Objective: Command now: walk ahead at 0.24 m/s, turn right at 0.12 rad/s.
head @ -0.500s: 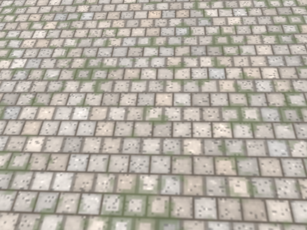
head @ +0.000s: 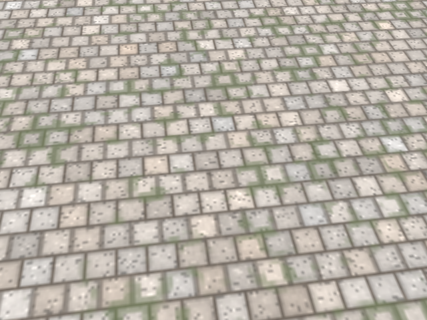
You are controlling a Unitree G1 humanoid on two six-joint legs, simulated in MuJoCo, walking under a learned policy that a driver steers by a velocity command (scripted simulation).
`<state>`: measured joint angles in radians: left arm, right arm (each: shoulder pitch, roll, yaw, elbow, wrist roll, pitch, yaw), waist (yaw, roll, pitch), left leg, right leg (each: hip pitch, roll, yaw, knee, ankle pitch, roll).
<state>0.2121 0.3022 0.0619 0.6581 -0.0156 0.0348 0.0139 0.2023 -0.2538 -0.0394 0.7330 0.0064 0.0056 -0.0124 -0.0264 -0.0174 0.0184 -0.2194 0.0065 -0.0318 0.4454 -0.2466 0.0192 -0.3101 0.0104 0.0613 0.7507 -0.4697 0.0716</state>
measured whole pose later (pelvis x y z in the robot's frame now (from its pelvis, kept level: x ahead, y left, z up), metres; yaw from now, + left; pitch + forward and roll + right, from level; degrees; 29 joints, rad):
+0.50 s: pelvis +0.18 +0.02 -0.03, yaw +0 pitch +2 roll +0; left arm 0.48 0.31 0.06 0.81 -0.01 -0.04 0.01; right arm 0.03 -0.29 -0.03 0.64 0.02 -0.08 0.05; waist 0.08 0.00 0.04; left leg -0.51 0.00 0.04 0.55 -0.09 0.06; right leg 0.11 -0.04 0.03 0.37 -0.48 0.02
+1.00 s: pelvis +0.45 +0.02 -0.01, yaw +0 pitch +2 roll +2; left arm 0.05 0.25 0.02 0.66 -0.01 -0.09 -0.05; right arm 0.39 -0.30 -0.04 0.84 0.02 -0.05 0.01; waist -0.09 -0.04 0.03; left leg 0.08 -0.06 0.03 0.23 -0.34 0.03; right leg -0.57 -0.06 0.01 0.52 0.02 -0.02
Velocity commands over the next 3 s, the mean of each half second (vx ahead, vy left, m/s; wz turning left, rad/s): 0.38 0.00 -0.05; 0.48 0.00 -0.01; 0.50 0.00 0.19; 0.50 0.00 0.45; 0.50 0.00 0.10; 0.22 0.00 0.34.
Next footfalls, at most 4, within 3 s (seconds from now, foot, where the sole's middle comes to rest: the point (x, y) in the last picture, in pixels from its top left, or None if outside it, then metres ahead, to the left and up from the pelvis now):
0.08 right None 0.01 -0.13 -0.78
0.50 left None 0.35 0.13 -0.78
1.04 right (240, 269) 0.66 -0.10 -0.78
1.58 left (165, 200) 0.94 0.16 -0.78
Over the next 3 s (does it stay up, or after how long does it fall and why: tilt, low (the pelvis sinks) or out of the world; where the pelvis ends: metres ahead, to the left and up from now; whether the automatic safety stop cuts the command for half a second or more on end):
stays up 1.42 0.29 0.00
